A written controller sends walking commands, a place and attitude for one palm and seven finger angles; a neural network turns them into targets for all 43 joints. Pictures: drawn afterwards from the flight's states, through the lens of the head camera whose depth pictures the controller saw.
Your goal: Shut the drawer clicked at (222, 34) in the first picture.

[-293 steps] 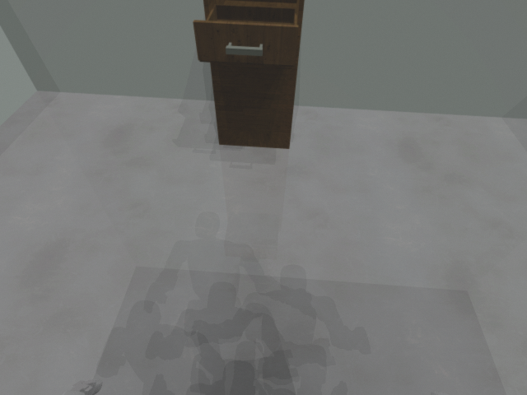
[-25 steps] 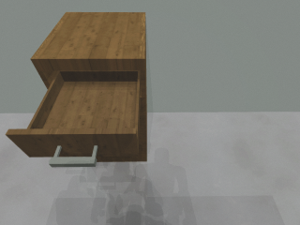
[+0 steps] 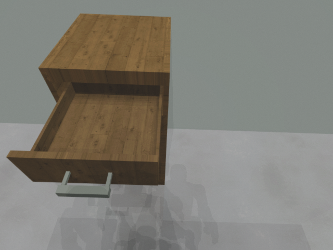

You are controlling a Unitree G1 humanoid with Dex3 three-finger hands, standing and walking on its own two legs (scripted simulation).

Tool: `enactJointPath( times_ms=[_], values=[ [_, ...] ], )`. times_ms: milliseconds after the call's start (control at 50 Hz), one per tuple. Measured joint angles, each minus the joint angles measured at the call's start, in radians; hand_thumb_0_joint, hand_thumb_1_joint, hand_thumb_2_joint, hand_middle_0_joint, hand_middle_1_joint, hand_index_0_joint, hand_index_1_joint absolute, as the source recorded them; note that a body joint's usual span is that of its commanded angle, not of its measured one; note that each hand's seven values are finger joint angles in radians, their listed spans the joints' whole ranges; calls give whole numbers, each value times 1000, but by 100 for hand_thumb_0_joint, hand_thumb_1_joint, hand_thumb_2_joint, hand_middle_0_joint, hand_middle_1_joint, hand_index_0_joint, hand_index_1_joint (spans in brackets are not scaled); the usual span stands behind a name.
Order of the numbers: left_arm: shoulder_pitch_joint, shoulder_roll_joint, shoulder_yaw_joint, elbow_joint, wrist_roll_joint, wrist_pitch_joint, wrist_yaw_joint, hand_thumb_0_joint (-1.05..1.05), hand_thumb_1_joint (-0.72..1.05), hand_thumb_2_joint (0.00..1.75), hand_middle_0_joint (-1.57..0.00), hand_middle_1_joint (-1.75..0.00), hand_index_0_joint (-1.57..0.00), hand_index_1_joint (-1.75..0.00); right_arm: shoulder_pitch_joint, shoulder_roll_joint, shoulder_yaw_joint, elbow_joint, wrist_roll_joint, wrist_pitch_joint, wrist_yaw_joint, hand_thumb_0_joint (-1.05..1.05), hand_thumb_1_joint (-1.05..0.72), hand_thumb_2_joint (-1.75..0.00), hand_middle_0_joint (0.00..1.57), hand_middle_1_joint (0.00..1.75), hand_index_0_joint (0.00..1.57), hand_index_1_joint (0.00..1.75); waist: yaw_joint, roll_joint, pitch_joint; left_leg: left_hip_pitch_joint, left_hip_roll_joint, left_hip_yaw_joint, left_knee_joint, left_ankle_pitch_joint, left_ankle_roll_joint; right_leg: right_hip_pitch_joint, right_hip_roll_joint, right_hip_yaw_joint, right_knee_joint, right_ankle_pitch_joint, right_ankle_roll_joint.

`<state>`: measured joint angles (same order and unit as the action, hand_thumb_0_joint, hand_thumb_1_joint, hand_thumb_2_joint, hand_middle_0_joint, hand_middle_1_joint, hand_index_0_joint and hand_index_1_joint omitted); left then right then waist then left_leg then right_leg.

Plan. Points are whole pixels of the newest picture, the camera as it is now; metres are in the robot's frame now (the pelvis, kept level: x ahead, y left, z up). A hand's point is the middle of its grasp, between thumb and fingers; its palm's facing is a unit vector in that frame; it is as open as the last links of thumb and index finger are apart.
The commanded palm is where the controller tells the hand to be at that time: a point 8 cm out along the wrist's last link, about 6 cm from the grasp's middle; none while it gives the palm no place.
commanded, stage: raise the hand and make a fist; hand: left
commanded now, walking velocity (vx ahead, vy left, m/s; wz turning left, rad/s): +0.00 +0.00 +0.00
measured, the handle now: (86, 183) +0.28 +0.24 -0.04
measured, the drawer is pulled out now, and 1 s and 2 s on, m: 0.30 0.28 0.28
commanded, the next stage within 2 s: bring the fist close to the handle in 1.88 s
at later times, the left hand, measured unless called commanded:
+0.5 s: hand out of the picture +0.11 +0.15 -0.03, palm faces +0.09 -1.00 -0.04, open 5.5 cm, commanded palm +0.08 +0.21 -0.03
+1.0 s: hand out of the picture +0.11 +0.17 +0.01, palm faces +0.07 -1.00 -0.05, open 3.3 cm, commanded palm +0.06 +0.23 +0.02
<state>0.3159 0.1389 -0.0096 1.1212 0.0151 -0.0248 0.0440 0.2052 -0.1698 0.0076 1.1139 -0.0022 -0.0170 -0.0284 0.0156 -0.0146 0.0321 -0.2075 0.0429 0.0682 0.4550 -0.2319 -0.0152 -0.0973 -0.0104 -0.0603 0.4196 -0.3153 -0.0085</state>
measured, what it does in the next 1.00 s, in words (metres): lowers itself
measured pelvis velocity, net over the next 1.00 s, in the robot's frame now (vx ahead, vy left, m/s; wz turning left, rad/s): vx -0.05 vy -0.01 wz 0.04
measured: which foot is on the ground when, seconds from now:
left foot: down 0.00-1.00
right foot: down 0.00-1.00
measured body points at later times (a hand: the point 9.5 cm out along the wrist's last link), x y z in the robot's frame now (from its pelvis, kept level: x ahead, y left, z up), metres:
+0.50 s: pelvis -0.06 -0.02 -0.10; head -0.02 -0.02 +0.35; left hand +0.10 +0.20 -0.03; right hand +0.20 -0.23 -0.14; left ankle +0.00 +0.13 -0.74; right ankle -0.06 -0.11 -0.74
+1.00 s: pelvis -0.05 -0.01 -0.06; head -0.02 -0.01 +0.39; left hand +0.10 +0.23 +0.01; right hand +0.13 -0.26 -0.13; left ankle +0.00 +0.13 -0.74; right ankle -0.06 -0.11 -0.74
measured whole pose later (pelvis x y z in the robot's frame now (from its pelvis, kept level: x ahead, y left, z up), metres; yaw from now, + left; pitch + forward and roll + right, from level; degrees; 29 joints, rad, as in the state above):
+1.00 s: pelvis -0.05 -0.01 -0.06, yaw +2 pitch +9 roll -1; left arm 0.67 0.19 0.12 -0.21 -0.27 -0.40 -0.23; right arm 0.25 -0.24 -0.06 0.58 0.05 -0.24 -0.07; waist 0.00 0.04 -0.12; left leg -0.75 0.06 0.00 0.99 -0.40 -0.02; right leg -0.63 -0.02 -0.11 0.99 -0.53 -0.03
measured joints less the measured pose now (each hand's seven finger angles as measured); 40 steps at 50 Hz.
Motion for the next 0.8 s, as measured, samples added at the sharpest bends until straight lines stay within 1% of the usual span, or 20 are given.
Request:
enactJointPath(
  times_ms=[20,40,60,80,120,160,200,220,260,300,340,380,400,420,440,500,540,600,680,800],
  values=[
    [52,0,-3,-166,-44,62,3,1,91,90,-20,-30,-20,-30,15,-6,2,-48,9,-9,-2,1,-92,-90,19,30,20,30,0,6,6,-8,3,0,15,-10,0,-7,3,0,8,-1,1],
    [112,13,2,-354,-59,91,31,3,93,90,-20,-30,-21,-31,39,-9,4,-98,14,-50,-15,1,-92,-90,20,30,20,30,10,4,9,-4,0,7,13,-17,2,-19,-2,7,33,-10,-1],
    [165,30,8,-517,-81,79,60,4,95,90,-21,-31,-21,-31,60,-9,-1,-141,25,-99,-25,1,-92,-90,20,30,20,30,13,-1,1,-9,-9,12,13,-18,4,-40,-12,10,66,-24,-2],
    [200,43,11,-656,-102,63,82,5,96,90,-21,-31,-22,-32,75,-12,-6,-180,36,-143,-33,1,-92,-90,20,30,20,30,7,-1,-11,-22,-20,10,21,-17,6,-59,-24,6,96,-41,-2],
    [211,51,20,-860,-127,18,94,5,97,90,-23,-33,-23,-33,81,-29,-17,-250,37,-202,-39,1,-92,-90,20,30,20,30,-13,22,-35,-76,-32,-12,69,-27,10,-97,-38,-16,140,-70,4],
    [182,35,38,-978,-139,-70,70,5,97,90,-24,-35,-25,-36,59,-48,-28,-308,22,-231,-35,1,-91,-90,20,30,20,30,-32,46,-74,-157,-33,-28,138,-47,12,-168,-42,-30,199,-91,5],
    [182,-1,67,-996,-158,-135,31,3,96,90,-27,-38,-24,-37,26,-57,-44,-365,11,-244,-19,1,-91,-90,20,30,20,30,-37,54,-115,-249,-26,-25,213,-71,10,-264,-41,-25,279,-115,2],
    [198,-18,77,-993,-174,-190,-7,3,95,90,-28,-40,-23,-38,10,-59,-51,-394,7,-247,-11,1,-91,-90,20,30,20,30,-34,50,-132,-299,-21,-22,256,-86,8,-317,-39,-20,327,-130,-1],
    [241,-37,63,-1021,-191,-298,-88,2,94,90,-31,-43,-25,-41,-15,-62,-66,-450,1,-255,0,1,-91,-90,20,30,20,30,-18,33,-155,-396,-12,-22,351,-119,4,-415,-36,-16,426,-167,-7],
    [283,-45,32,-1075,-186,-394,-151,2,93,90,-35,-47,-29,-45,-36,-70,-80,-495,-5,-262,7,1,-91,-90,20,30,20,30,2,21,-167,-481,-3,-31,444,-152,-3,-495,-31,-20,515,-202,-13],
    [309,-42,14,-1123,-178,-493,-198,2,92,90,-39,-51,-34,-49,-62,-76,-88,-525,-8,-263,9,1,-91,-90,20,30,20,30,16,14,-178,-561,4,-45,533,-180,-8,-568,-28,-30,601,-234,-21],
    [303,-29,19,-1162,-177,-566,-231,2,91,90,-43,-55,-39,-54,-90,-75,-91,-549,-7,-253,7,1,-91,-90,20,30,20,30,28,11,-182,-636,10,-60,615,-203,-15,-636,-24,-41,681,-263,-32],
    [291,-23,28,-1178,-184,-581,-242,2,91,90,-45,-58,-42,-56,-101,-73,-89,-561,-3,-244,4,1,-91,-90,19,30,20,30,33,12,-180,-665,13,-68,649,-212,-19,-661,-22,-47,714,-274,-36],
    [275,-17,38,-1190,-194,-580,-251,2,91,90,-47,-60,-44,-59,-109,-69,-85,-572,2,-233,1,1,-91,-90,19,30,20,30,37,15,-176,-688,16,-76,677,-218,-23,-680,-20,-54,740,-282,-41],
    [259,-10,49,-1201,-206,-563,-257,2,90,90,-49,-62,-47,-61,-113,-64,-79,-583,8,-223,-3,1,-91,-90,19,30,20,30,40,20,-171,-704,17,-84,697,-222,-25,-693,-18,-61,759,-288,-45],
    [220,15,76,-1225,-233,-463,-272,2,90,90,-55,-68,-54,-68,-100,-40,-51,-605,25,-190,-19,1,-91,-90,19,30,20,30,43,37,-163,-717,22,-100,720,-224,-27,-698,-12,-75,776,-292,-53],
    [211,31,88,-1240,-246,-394,-278,2,90,90,-59,-72,-58,-72,-73,-20,-30,-608,32,-175,-29,1,-91,-90,20,30,20,30,37,48,-161,-702,24,-106,707,-218,-26,-681,-7,-80,761,-285,-54],
    [217,48,106,-1256,-259,-336,-281,2,90,90,-65,-79,-65,-79,-27,3,-4,-593,35,-162,-40,1,-91,-90,20,30,20,30,20,59,-164,-667,28,-105,669,-204,-21,-648,-1,-80,719,-266,-53],
    [232,57,134,-1254,-274,-321,-280,2,90,90,-73,-88,-73,-88,28,6,4,-558,34,-162,-47,2,-91,-90,20,30,20,30,-5,65,-164,-623,30,-98,613,-183,-19,-610,4,-74,663,-240,-51],
    [278,60,169,-1249,-295,-346,-286,2,90,90,-85,-101,-85,-101,72,-31,-31,-514,41,-180,-51,2,-90,-90,20,30,20,30,-25,61,-158,-582,26,-81,562,-166,-17,-576,0,-60,615,-219,-42]
  ],
)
